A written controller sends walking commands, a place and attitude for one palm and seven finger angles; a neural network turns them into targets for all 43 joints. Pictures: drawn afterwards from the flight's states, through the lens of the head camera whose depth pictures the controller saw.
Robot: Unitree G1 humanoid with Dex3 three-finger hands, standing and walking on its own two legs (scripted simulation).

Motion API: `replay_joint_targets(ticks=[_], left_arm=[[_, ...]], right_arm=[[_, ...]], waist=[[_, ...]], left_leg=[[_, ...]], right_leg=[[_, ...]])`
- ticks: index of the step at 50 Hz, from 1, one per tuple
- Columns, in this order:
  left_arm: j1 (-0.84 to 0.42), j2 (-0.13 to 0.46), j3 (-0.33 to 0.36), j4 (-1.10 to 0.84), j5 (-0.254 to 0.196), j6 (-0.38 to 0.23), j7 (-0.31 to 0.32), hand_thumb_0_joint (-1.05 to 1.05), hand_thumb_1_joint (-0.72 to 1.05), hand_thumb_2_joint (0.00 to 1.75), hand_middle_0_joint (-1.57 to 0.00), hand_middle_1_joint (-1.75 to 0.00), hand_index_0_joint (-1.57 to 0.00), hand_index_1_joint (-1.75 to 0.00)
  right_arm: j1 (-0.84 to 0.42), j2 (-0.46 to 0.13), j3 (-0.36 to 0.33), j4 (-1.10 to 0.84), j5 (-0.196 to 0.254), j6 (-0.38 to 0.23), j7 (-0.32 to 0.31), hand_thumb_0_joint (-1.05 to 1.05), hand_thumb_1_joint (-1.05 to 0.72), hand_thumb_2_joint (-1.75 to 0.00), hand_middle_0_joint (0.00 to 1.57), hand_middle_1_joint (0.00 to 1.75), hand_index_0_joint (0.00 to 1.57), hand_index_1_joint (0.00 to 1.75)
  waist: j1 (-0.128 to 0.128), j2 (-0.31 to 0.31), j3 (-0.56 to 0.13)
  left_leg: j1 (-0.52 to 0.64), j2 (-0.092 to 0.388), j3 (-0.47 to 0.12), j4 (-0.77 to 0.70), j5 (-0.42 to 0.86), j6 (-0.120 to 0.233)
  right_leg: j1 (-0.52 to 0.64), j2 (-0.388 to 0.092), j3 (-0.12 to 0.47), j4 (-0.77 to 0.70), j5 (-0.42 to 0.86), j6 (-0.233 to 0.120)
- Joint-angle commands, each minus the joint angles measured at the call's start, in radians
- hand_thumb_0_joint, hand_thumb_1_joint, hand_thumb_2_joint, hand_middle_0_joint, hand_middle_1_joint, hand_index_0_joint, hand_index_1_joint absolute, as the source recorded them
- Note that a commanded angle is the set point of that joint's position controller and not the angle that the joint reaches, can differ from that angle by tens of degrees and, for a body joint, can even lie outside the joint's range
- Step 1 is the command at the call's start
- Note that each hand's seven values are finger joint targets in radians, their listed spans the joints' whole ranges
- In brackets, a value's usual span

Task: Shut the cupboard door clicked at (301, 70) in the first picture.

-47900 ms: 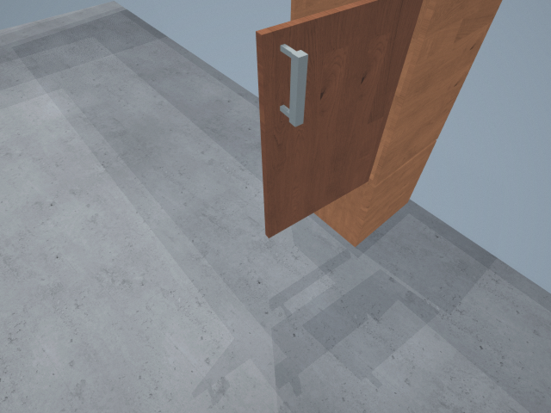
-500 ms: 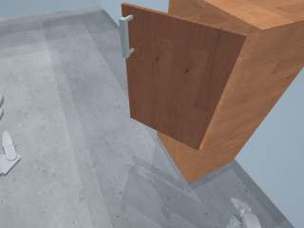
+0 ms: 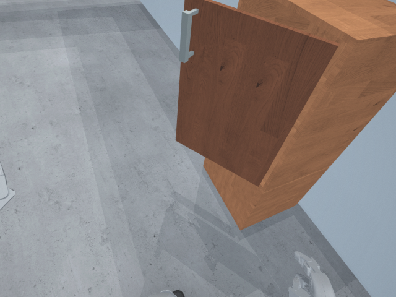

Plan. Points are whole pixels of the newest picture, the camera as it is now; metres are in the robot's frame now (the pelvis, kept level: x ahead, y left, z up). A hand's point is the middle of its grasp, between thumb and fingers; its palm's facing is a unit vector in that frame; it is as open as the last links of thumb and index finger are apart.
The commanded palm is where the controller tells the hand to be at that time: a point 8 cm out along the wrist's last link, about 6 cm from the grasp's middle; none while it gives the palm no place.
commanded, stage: step back with the hand held close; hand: left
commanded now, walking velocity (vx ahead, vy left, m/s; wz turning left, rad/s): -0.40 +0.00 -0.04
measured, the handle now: (189, 36) +0.76 +0.11 +0.16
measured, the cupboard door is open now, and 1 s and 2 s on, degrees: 33 33 33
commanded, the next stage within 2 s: stop stepping back and stand still in 0.12 s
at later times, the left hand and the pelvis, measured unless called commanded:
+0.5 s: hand out of the picture +0.09 +0.35 +0.18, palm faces +0.41 -0.87 -0.26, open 7.4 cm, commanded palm +0.06 +0.37 +0.19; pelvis -0.13 +0.09 -0.04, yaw -9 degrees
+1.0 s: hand out of the picture -0.07 +0.49 +0.18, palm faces +0.43 -0.83 -0.36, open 7.4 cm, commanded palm -0.13 +0.51 +0.19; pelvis -0.30 +0.22 +0.01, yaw -6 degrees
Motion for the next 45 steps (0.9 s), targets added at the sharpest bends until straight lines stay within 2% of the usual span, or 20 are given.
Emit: replay_joint_targets(ticks=[1, 5, 9, 16, 17, 19, 23, 24, 25, 28, 30, 31, 32, 34, 35, 38, 41, 42, 43, 45], left_arm=[[-0.063, 0.103, 0.014, -0.204, -0.029, -0.044, 0.010, 0.00, 0.90, 0.90, -0.20, -0.30, -0.20, -0.30], [-0.101, 0.155, 0.029, -0.220, -0.018, -0.050, 0.014, 0.00, 0.90, 0.90, -0.20, -0.30, -0.20, -0.30], [-0.174, 0.266, 0.110, -0.236, -0.021, -0.045, 0.022, 0.00, 0.90, 0.90, -0.20, -0.30, -0.20, -0.30], [0.055, 0.246, 0.158, -0.282, -0.057, 0.031, -0.004, 0.00, 0.90, 0.90, -0.20, -0.30, -0.20, -0.30], [0.101, 0.271, 0.181, -0.293, -0.057, 0.023, 0.000, 0.00, 0.90, 0.90, -0.20, -0.30, -0.20, -0.30], [0.035, 0.261, 0.164, -0.352, -0.052, 0.032, 0.011, 0.00, 0.90, 0.90, -0.20, -0.30, -0.20, -0.30], [-0.505, 0.118, -0.047, -0.154, 0.000, 0.094, 0.024, 0.00, 0.90, 0.90, -0.20, -0.30, -0.20, -0.30], [-0.602, 0.123, -0.063, -0.182, -0.006, 0.086, 0.034, 0.00, 0.90, 0.90, -0.20, -0.30, -0.20, -0.30], [-0.544, 0.175, -0.015, -0.151, 0.008, 0.075, 0.034, 0.00, 0.90, 0.90, -0.20, -0.30, -0.20, -0.30], [-0.321, 0.192, 0.042, -0.418, -0.011, 0.082, -0.014, 0.00, 0.90, 0.90, -0.20, -0.30, -0.20, -0.30], [-0.010, 0.257, 0.108, -0.469, -0.035, 0.058, -0.022, 0.00, 0.90, 0.90, -0.20, -0.30, -0.20, -0.30], [0.183, 0.252, 0.123, -0.415, -0.026, 0.037, -0.014, 0.00, 0.90, 0.90, -0.20, -0.30, -0.20, -0.30], [0.255, 0.262, 0.134, -0.439, -0.020, 0.047, -0.013, 0.00, 0.90, 0.90, -0.20, -0.30, -0.20, -0.30], [-0.154, 0.544, 0.366, -0.656, -0.060, -0.041, -0.022, 0.00, 0.90, 0.90, -0.20, -0.30, -0.20, -0.30], [-0.171, 0.469, 0.344, -0.419, -0.055, -0.040, -0.014, 0.00, 0.90, 0.90, -0.20, -0.30, -0.20, -0.30], [-0.154, 0.232, 0.170, -0.065, 0.005, 0.030, 0.034, 0.00, 0.90, 0.90, -0.20, -0.30, -0.20, -0.30], [-0.173, 0.150, 0.031, 0.007, 0.002, 0.051, 0.057, 0.00, 0.90, 0.90, -0.20, -0.30, -0.20, -0.30], [-0.219, 0.141, -0.001, -0.058, -0.002, 0.041, 0.059, 0.00, 0.90, 0.90, -0.20, -0.30, -0.20, -0.30], [-0.281, 0.160, -0.007, -0.099, 0.018, 0.020, 0.050, 0.00, 0.90, 0.90, -0.20, -0.30, -0.20, -0.30], [-0.136, 0.176, 0.025, -0.083, 0.018, 0.039, 0.011, 0.00, 0.90, 0.90, -0.20, -0.30, -0.20, -0.30]], right_arm=[[-0.062, -0.137, -0.041, -0.120, -0.005, -0.083, 0.000, 0.00, -0.90, -0.90, 0.20, 0.30, 0.20, 0.30], [-0.025, -0.133, -0.052, -0.082, -0.012, -0.058, 0.013, 0.00, -0.90, -0.90, 0.20, 0.30, 0.20, 0.30], [-0.087, -0.115, -0.019, -0.105, -0.008, -0.058, -0.009, 0.00, -0.90, -0.90, 0.20, 0.30, 0.20, 0.30], [-0.078, -0.129, -0.045, -0.169, 0.003, -0.028, -0.017, 0.00, -0.90, -0.90, 0.20, 0.30, 0.20, 0.30], [-0.044, -0.117, -0.056, -0.161, 0.018, -0.027, -0.011, 0.00, -0.90, -0.90, 0.20, 0.30, 0.20, 0.30], [-0.055, -0.129, -0.072, -0.103, 0.029, -0.011, -0.013, 0.00, -0.90, -0.90, 0.20, 0.30, 0.20, 0.30], [-0.033, -0.187, -0.030, -0.047, -0.016, -0.016, 0.002, 0.00, -0.90, -0.90, 0.20, 0.30, 0.20, 0.30], [-0.045, -0.208, -0.045, -0.079, -0.006, -0.052, 0.004, 0.00, -0.90, -0.90, 0.20, 0.30, 0.20, 0.30], [-0.032, -0.203, -0.056, -0.109, 0.008, -0.060, -0.005, 0.00, -0.90, -0.90, 0.20, 0.30, 0.20, 0.30], [-0.189, -0.153, -0.077, -0.143, -0.021, -0.067, 0.052, 0.00, -0.90, -0.90, 0.20, 0.30, 0.20, 0.30], [-0.184, -0.093, -0.086, -0.161, -0.011, -0.057, 0.077, 0.00, -0.90, -0.90, 0.20, 0.30, 0.20, 0.30], [-0.119, -0.058, -0.055, -0.157, 0.015, -0.038, 0.087, 0.00, -0.90, -0.90, 0.20, 0.30, 0.20, 0.30], [-0.056, -0.036, -0.044, -0.151, 0.058, -0.014, 0.086, 0.00, -0.90, -0.90, 0.20, 0.30, 0.20, 0.30], [-0.138, -0.072, -0.029, -0.180, -0.004, 0.008, 0.042, 0.00, -0.90, -0.90, 0.20, 0.30, 0.20, 0.30], [-0.102, -0.040, 0.017, -0.166, -0.029, 0.018, 0.024, 0.00, -0.90, -0.90, 0.20, 0.30, 0.20, 0.30], [-0.069, -0.112, -0.043, -0.122, -0.005, -0.006, -0.034, 0.00, -0.90, -0.90, 0.20, 0.30, 0.20, 0.30], [0.003, -0.132, -0.019, -0.097, 0.002, -0.022, -0.061, 0.00, -0.90, -0.90, 0.20, 0.30, 0.20, 0.30], [-0.001, -0.172, -0.029, -0.124, 0.004, -0.024, -0.060, 0.00, -0.90, -0.90, 0.20, 0.30, 0.20, 0.30], [-0.037, -0.163, -0.023, -0.154, 0.006, -0.021, -0.051, 0.00, -0.90, -0.90, 0.20, 0.30, 0.20, 0.30], [-0.066, -0.170, -0.053, -0.154, 0.013, -0.004, -0.016, 0.00, -0.90, -0.90, 0.20, 0.30, 0.20, 0.30]], waist=[[0.006, 0.187, -0.168], [-0.004, 0.167, -0.227], [-0.018, -0.040, -0.218], [0.021, 0.259, -0.137], [0.033, 0.080, -0.145], [-0.005, -0.458, -0.009], [-0.120, 0.492, 0.112], [-0.085, 0.611, 0.104], [-0.049, 0.374, 0.130], [0.064, 0.584, -0.107], [0.105, 0.536, -0.162], [0.096, 0.261, -0.182], [0.052, -0.334, -0.123], [-0.050, -0.134, -0.042], [-0.070, -0.119, -0.049], [-0.038, -0.087, 0.007], [-0.073, 0.119, -0.041], [-0.067, 0.339, 0.004], [-0.062, 0.244, 0.073], [-0.020, 0.100, -0.010]], left_leg=[[0.223, 0.248, -0.263, -0.437, -0.371, -0.171], [0.430, 0.158, -0.144, -0.290, -0.112, -0.283], [0.553, 0.070, -0.058, 0.015, 0.014, -0.200], [0.254, 0.005, -0.165, -0.315, -0.566, -0.429], [0.338, -0.068, -0.072, 0.045, -0.457, -0.430], [0.341, -0.005, -0.361, 1.122, -0.382, -0.252], [0.042, 0.039, -0.323, -0.069, -0.434, -0.195], [-0.087, 0.157, -0.695, -0.379, -0.801, -0.142], [-0.151, 0.193, -0.788, -0.467, -0.897, -0.111], [-0.125, 0.062, -0.418, -0.599, -0.854, -0.571], [-0.326, -0.054, -0.060, -0.398, -0.542, -0.499], [-0.353, -0.098, 0.042, 0.101, -0.498, -0.270], [-0.159, -0.141, -0.008, 0.841, -0.466, -0.088], [-0.247, 0.023, -0.188, 1.180, -0.347, -0.170], [-0.158, 0.084, -0.164, 0.983, -0.349, -0.165], [0.030, 0.087, -0.084, 0.557, -0.450, -0.125], [0.349, 0.028, -0.010, -0.061, -0.421, -0.103], [0.440, 0.255, -0.423, -0.226, -0.509, -0.036], [0.328, 0.422, -0.670, -0.317, -0.571, 0.061], [0.164, 0.363, -0.557, -0.326, -0.647, 0.049]], right_leg=[[0.109, 0.006, -0.067, -0.251, -0.083, -0.014], [0.108, -0.057, -0.019, -0.632, 0.074, -0.057], [-0.108, -0.257, 0.056, -0.604, 0.405, -0.067], [0.070, 0.058, -0.180, -0.448, -0.232, -0.102], [-0.029, -0.051, -0.115, -0.560, -0.245, -0.146], [-0.564, -0.483, 0.283, -0.621, -0.256, -0.325], [-0.185, -0.092, -0.134, 0.099, -0.139, -0.035], [-0.130, 0.000, -0.058, 0.250, -0.143, 0.003], [-0.067, 0.047, -0.046, 0.311, -0.080, 0.008], [0.120, 0.151, -0.171, 0.410, -0.064, -0.028], [0.541, 0.159, -0.289, 0.077, -0.125, -0.067], [0.542, 0.017, -0.141, -0.230, -0.183, -0.168], [0.057, -0.295, 0.219, -0.526, -0.179, -0.263], [-0.302, -0.478, 0.366, -0.708, -0.261, -0.221], [-0.277, -0.446, 0.261, -0.729, -0.317, -0.113], [-0.264, -0.401, 0.321, -0.690, -0.507, -0.226], [-0.148, -0.200, 0.010, -0.282, -0.138, -0.097], [-0.341, -0.093, -0.089, -0.009, -0.061, -0.016], [-0.381, -0.095, -0.020, 0.153, 0.012, 0.005], [-0.270, -0.068, -0.018, 0.327, 0.123, 0.021]])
